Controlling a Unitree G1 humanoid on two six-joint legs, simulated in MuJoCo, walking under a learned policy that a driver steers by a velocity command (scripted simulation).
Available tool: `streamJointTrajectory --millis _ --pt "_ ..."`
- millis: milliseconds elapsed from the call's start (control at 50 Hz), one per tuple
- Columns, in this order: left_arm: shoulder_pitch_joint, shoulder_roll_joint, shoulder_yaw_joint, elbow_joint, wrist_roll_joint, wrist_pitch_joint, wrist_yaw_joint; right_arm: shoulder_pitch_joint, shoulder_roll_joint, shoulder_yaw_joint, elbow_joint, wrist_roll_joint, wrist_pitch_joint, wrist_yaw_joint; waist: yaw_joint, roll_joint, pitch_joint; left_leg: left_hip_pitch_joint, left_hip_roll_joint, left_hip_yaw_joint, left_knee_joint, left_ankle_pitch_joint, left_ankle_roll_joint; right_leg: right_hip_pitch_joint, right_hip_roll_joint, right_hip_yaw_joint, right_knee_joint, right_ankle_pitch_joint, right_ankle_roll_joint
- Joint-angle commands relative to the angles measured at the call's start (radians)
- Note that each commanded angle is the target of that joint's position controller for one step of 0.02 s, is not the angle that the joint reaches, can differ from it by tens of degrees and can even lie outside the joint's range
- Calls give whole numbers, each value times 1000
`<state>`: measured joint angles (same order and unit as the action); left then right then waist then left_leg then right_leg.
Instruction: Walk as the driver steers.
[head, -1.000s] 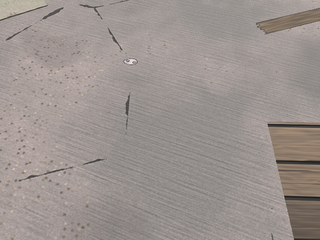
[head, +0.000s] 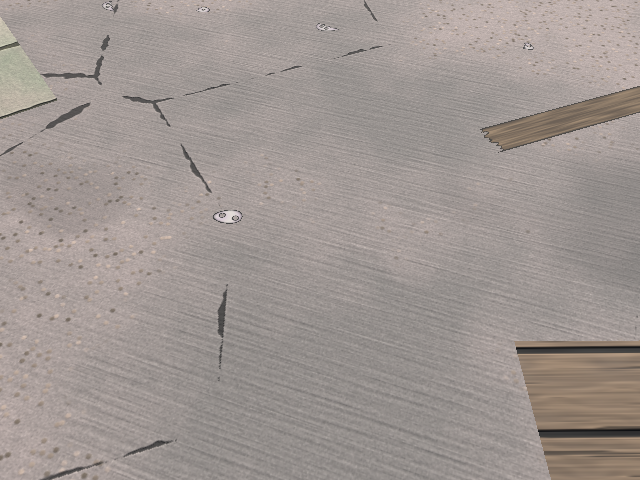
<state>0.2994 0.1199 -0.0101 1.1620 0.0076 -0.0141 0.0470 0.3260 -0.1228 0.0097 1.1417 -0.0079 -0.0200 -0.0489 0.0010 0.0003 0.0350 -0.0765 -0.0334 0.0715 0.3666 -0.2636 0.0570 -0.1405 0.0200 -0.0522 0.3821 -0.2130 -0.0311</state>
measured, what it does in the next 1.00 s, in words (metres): walks ahead: right foot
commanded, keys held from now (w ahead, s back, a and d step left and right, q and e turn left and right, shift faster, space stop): no key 0.20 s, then w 0.54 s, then no key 0.26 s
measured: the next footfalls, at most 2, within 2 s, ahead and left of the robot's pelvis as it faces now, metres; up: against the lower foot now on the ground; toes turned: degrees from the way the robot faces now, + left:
right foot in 0.60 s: +0.19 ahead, -0.15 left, +0.00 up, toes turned -5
left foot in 1.06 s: +0.43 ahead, +0.01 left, +0.00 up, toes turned +3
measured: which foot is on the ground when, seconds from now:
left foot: down 0.00-0.60, up 0.62-1.00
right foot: down 0.00-0.30, up 0.32-0.58, down 0.60-1.00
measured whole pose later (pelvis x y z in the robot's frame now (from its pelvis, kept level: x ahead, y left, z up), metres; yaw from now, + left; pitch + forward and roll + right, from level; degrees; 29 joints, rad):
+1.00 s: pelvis +0.25 -0.07 -0.01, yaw +0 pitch +0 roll -1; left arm 0.45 0.11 0.01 1.10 0.02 -0.09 0.02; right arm 0.10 -0.15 -0.03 0.98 -0.02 -0.05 0.00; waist 0.03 0.02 0.08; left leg -0.52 0.02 0.08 0.64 -0.11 0.07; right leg 0.02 0.06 -0.10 0.32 -0.33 -0.06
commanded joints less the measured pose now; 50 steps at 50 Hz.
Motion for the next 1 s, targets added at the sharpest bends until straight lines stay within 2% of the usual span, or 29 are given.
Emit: streamJointTrajectory --millis 20,200,220,260,280,300,320,340,380,400,440,520,540,580,600,620,640,660,680,700,720,740,760,780,840,880,920,960,1000 --pt "74 67 8 -1 0 -1 2 92 -61 -6 3 0 -3 -3 -1 -2 48 -53 136 -121 -62 204 10 -4 -125 121 -50 201 -24" --pt "82 61 5 11 -1 2 1 108 -50 -1 14 -1 -5 -3 1 1 59 -64 138 -126 -72 189 11 -8 -122 118 -55 167 -21" --pt "90 56 3 15 0 3 1 119 -45 1 18 -3 -5 -2 -1 1 40 -57 130 -125 -84 111 14 -2 -114 114 -60 102 -22" --pt "85 73 13 8 4 7 -2 138 -77 -15 19 -4 0 0 -10 24 61 -73 110 -138 -87 -144 41 -50 -64 78 -4 -109 -37" --pt "74 77 18 -3 8 9 -7 153 -98 -26 18 -5 5 2 -20 60 90 -90 127 -184 -109 -320 69 -114 -32 50 57 -235 -45" --pt "49 70 20 -22 15 9 -15 186 -115 -36 20 -5 9 5 -39 94 139 -91 179 -265 -159 -473 105 -217 -7 21 132 -301 -46" --pt "15 52 17 -46 25 6 -23 228 -134 -46 27 -3 10 7 -59 132 182 -82 262 -368 -227 -588 151 -304 7 -28 229 -296 -43" --pt "-22 44 16 -73 35 0 -31 242 -142 -54 28 -5 9 7 -67 142 224 -88 333 -443 -272 -609 191 -372 -22 -41 318 -253 -45" --pt "-86 72 28 -121 33 -18 -43 257 -142 -60 26 -22 -7 12 -71 93 235 -36 384 -492 -301 -488 230 -499 -71 4 465 -259 -47" --pt "-91 82 35 -133 30 -27 -50 248 -143 -62 20 -24 -16 14 -58 60 213 11 377 -465 -295 -411 226 -537 -85 20 491 -241 -45" --pt "-97 84 43 -151 20 -43 -61 219 -138 -62 5 -18 -35 16 -36 41 171 34 334 -370 -279 -265 190 -506 -95 18 440 -181 -34" --pt "-124 78 54 -192 10 -43 -73 202 -153 -63 -7 -15 -55 19 -20 94 140 -57 272 -229 -229 -117 157 -323 -60 -37 293 -102 -27" --pt "-104 77 56 -194 7 -43 -73 191 -159 -65 -11 -14 -57 22 -6 100 137 -99 264 -206 -203 -98 151 -250 -47 -56 251 -74 -30" --pt "29 88 69 -154 5 -47 -68 164 -168 -66 -19 -8 -61 28 57 76 107 -211 224 -145 -68 18 124 -17 9 -99 163 -35 -38" --pt "160 123 89 -113 8 -56 -60 166 -152 -60 -21 -13 -67 34 112 23 48 -268 179 -91 106 135 100 152 9 -70 121 -59 -51" --pt "322 226 117 -88 26 -68 -44 135 -95 -42 -58 -4 -72 43 181 -176 -31 -414 72 29 460 84 39 303 -227 262 -57 -296 -115" --pt "403 289 128 -61 23 -57 -44 150 -74 -42 -97 -10 -73 52 158 -320 -71 -604 -38 15 748 -277 28 350 -415 703 -253 -491 -207" --pt "266 239 112 -87 18 -46 -42 95 -114 -54 -113 -28 -65 58 81 -164 17 -644 54 -82 874 -211 52 225 -409 673 -251 -572 -204" --pt "148 198 99 -129 14 -50 -49 47 -111 -54 -129 -26 -67 68 47 -69 71 -640 91 -95 872 -99 60 121 -379 564 -247 -475 -187" --pt "91 177 91 -145 13 -58 -53 39 -97 -55 -128 -18 -71 73 15 -27 79 -595 117 -99 827 -27 58 59 -334 450 -257 -314 -167" --pt "73 152 81 -149 9 -67 -52 53 -90 -58 -123 -22 -66 74 -11 -24 71 -549 131 -94 785 5 48 28 -292 362 -264 -203 -145" --pt "83 134 73 -141 10 -75 -48 70 -83 -58 -119 -28 -56 76 -25 -45 60 -515 136 -85 761 19 36 11 -271 301 -264 -107 -140" --pt "119 104 61 -127 9 -84 -45 62 -92 -63 -117 -27 -48 73 -26 -25 79 -506 129 -69 753 33 28 17 -242 228 -244 141 -123" --pt "141 124 61 -115 10 -89 -39 69 -77 -62 -118 -26 -39 72 -41 -58 57 -506 114 -48 731 30 16 30 -252 196 -224 296 -146" --pt "180 124 49 -98 15 -93 -34 -28 -71 -60 -147 -20 -25 64 -37 -55 64 -521 93 -12 608 66 -12 48 -226 80 -167 690 -148" --pt "177 115 39 -98 10 -88 -30 -120 -57 -52 -176 -14 -25 60 -24 -83 65 -469 70 15 452 121 -16 30 -194 24 -146 751 -131" --pt "196 116 34 -87 9 -84 -26 -165 -53 -44 -185 -9 -25 55 -4 -115 48 -396 41 41 339 172 -9 38 -181 2 -115 793 -122" --pt "206 119 34 -76 11 -80 -22 -155 -68 -44 -176 -8 -28 47 -2 -123 28 -340 30 35 289 187 8 67 -198 13 -69 814 -124" --pt "182 127 36 -76 11 -78 -18 -105 -91 -52 -155 -10 -36 38 -25 -115 15 -272 17 21 232 165 33 92 -215 35 5 835 -119"
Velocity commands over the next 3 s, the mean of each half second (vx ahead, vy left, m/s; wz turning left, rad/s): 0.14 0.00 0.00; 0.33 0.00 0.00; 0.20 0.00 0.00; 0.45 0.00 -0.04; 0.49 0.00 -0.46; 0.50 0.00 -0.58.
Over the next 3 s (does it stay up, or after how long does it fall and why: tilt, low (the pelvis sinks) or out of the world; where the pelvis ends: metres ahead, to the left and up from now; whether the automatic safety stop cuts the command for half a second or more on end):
stays up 1.09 -0.13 -0.02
